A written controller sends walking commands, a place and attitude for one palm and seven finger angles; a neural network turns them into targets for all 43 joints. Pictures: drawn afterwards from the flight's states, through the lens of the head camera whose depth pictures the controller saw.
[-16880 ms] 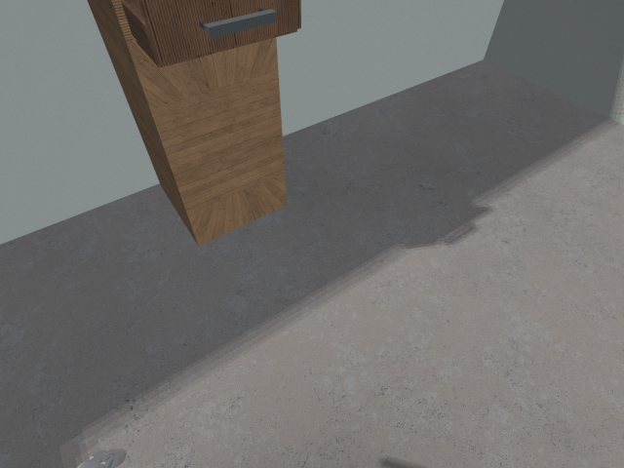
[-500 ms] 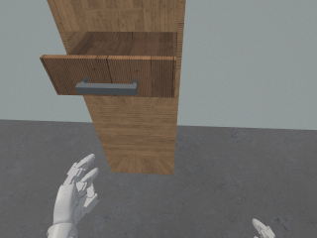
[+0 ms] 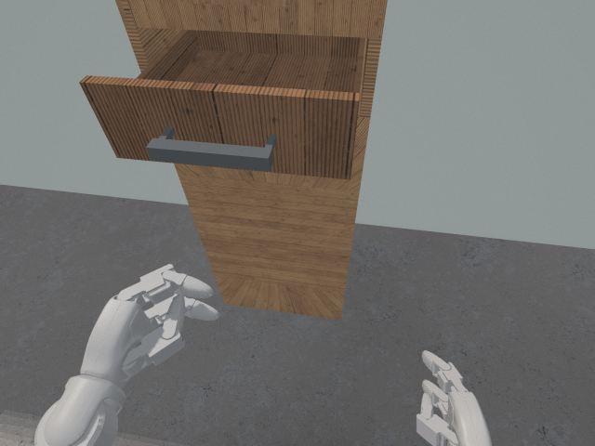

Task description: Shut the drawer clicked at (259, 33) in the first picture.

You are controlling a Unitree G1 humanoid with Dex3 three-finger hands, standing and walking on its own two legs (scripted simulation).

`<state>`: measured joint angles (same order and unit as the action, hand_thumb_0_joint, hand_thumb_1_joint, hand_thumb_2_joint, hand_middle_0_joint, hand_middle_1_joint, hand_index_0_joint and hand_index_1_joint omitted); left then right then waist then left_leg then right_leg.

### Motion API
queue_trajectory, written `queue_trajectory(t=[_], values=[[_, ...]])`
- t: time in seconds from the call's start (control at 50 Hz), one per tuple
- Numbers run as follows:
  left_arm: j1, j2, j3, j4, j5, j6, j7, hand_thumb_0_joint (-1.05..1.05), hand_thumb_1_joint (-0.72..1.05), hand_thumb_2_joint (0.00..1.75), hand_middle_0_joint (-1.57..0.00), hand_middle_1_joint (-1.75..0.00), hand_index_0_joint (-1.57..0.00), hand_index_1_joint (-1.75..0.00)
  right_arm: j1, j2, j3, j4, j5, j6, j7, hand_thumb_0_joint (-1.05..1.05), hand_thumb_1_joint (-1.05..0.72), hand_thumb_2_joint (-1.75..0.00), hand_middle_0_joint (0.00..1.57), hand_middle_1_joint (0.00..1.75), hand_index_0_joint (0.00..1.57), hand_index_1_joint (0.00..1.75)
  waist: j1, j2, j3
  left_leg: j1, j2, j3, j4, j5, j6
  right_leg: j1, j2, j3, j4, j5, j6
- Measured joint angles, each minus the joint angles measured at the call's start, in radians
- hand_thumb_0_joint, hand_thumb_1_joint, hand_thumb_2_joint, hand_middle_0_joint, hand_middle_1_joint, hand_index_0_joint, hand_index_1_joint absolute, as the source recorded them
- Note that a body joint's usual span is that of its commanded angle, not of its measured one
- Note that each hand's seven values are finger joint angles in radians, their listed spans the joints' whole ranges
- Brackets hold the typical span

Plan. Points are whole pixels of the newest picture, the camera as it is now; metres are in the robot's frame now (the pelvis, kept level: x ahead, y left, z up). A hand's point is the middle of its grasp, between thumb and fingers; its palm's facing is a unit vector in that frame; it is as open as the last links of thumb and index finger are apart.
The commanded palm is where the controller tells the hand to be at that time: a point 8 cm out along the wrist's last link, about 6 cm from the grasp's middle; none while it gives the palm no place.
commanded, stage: raise the hand and make a fist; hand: left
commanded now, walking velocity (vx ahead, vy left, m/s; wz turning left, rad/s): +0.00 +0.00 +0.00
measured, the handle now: (214, 145) +0.47 +0.16 +0.17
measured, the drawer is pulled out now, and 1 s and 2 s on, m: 0.19 0.19 0.19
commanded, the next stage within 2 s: bring the fist close to the handle in 1.16 s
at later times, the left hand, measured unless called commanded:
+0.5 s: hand (146, 254) +0.25 +0.17 +0.21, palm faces -0.07 -0.99 -0.11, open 3.1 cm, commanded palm +0.23 +0.21 +0.22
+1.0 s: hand (153, 185) +0.29 +0.16 +0.26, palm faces -0.06 -0.99 -0.08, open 3.3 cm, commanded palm +0.26 +0.20 +0.27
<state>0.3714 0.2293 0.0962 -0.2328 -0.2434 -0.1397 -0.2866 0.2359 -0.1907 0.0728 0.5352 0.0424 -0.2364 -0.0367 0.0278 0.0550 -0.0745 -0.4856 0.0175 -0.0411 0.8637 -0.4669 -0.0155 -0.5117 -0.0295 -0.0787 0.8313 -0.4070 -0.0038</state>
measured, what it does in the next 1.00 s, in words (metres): stands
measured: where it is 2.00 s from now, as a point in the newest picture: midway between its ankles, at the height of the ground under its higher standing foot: outside the picture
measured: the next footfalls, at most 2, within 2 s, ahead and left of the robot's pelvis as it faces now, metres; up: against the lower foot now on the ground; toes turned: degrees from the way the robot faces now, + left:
none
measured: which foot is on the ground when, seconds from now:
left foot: down 0.00-1.00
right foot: down 0.00-1.00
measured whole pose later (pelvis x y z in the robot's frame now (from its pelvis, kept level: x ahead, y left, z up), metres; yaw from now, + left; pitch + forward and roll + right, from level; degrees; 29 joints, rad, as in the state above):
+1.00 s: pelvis -0.01 +0.00 +0.03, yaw -1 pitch -4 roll +1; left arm -0.21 0.30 0.24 -0.23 -0.27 0.50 -0.21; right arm 0.13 -0.26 0.11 0.60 0.09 -0.14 -0.06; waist 0.05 0.06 -0.04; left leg -0.14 0.00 0.00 0.51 -0.30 -0.01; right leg -0.21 -0.04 -0.05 0.55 -0.27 0.00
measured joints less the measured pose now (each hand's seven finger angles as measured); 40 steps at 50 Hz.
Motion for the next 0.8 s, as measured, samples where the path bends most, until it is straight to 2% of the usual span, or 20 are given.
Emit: queue_trajectory(t=[0.06,0.12,0.2,0.32,0.4,0.48,0.64,0.8], values=[[0.012,0.005,0.042,-0.024,-0.021,0.053,0.024,0.02,0.90,0.90,-0.83,-0.98,-0.83,-0.99,0.034,0.007,-0.001,0.007,0.001,0.004,-0.001,0.02,-0.90,-0.90,0.20,0.30,0.21,0.30,-0.016,-0.001,-0.008,0.052,0.000,0.020,-0.061,0.017,0.002,0.036,0.001,0.018,-0.042,0.013,0.002],[0.039,0.005,0.074,-0.072,-0.034,0.063,0.041,0.02,0.90,0.90,-0.89,-1.05,-0.89,-1.05,0.061,-0.011,-0.012,0.010,0.005,-0.007,0.001,0.02,-0.90,-0.90,0.20,0.30,0.21,0.30,-0.020,0.000,-0.009,0.090,0.000,0.028,-0.102,0.028,0.003,0.069,0.002,0.025,-0.075,0.022,0.004],[0.048,0.011,0.088,-0.122,-0.043,0.076,0.034,0.02,0.90,0.90,-0.97,-1.14,-0.97,-1.14,0.072,-0.051,-0.030,0.022,0.011,-0.024,-0.005,0.02,-0.90,-0.90,0.20,0.30,0.21,0.30,-0.008,-0.002,-0.005,0.127,-0.002,0.028,-0.135,0.038,0.005,0.107,0.001,0.025,-0.109,0.032,0.007],[0.002,0.023,0.082,-0.152,-0.040,0.135,0.037,0.02,0.90,0.90,-1.09,-1.27,-1.09,-1.27,0.047,-0.089,-0.044,0.030,0.022,-0.052,-0.026,0.02,-0.90,-0.90,0.20,0.30,0.20,0.30,0.008,-0.007,0.004,0.178,-0.005,0.023,-0.174,0.055,0.009,0.163,-0.002,0.019,-0.152,0.048,0.010],[-0.080,0.032,0.072,-0.163,-0.029,0.191,0.049,0.02,0.90,0.90,-1.17,-1.35,-1.18,-1.35,0.016,-0.089,-0.036,0.029,0.026,-0.064,-0.033,0.02,-0.90,-0.90,0.20,0.30,0.20,0.30,0.019,-0.010,0.010,0.216,-0.009,0.021,-0.202,0.068,0.010,0.203,-0.005,0.016,-0.179,0.059,0.011],[-0.186,0.041,0.071,-0.155,-0.022,0.273,0.057,0.02,0.90,0.90,-1.26,-1.44,-1.26,-1.44,-0.019,-0.074,-0.015,0.030,0.030,-0.057,-0.034,0.02,-0.90,-0.90,0.20,0.30,0.20,0.30,0.027,-0.009,0.013,0.256,-0.012,0.023,-0.236,0.086,0.011,0.240,-0.007,0.018,-0.208,0.074,0.011],[-0.377,0.053,0.089,-0.124,-0.025,0.463,0.068,0.02,0.90,0.90,-1.37,-1.56,-1.37,-1.56,-0.075,-0.041,0.030,0.042,0.035,-0.004,-0.025,0.01,-0.90,-0.90,0.20,0.30,0.20,0.30,0.037,0.004,0.023,0.315,-0.018,0.030,-0.302,0.125,0.011,0.288,-0.012,0.024,-0.254,0.104,0.011],[-0.558,0.073,0.121,-0.058,-0.032,0.587,0.074,0.02,0.90,0.90,-1.40,-1.60,-1.40,-1.60,-0.102,-0.043,0.052,0.079,0.039,0.054,-0.027,0.02,-0.90,-0.90,0.20,0.30,0.21,0.30,0.045,0.009,0.033,0.344,-0.021,0.030,-0.342,0.155,0.008,0.309,-0.014,0.025,-0.276,0.123,0.007]])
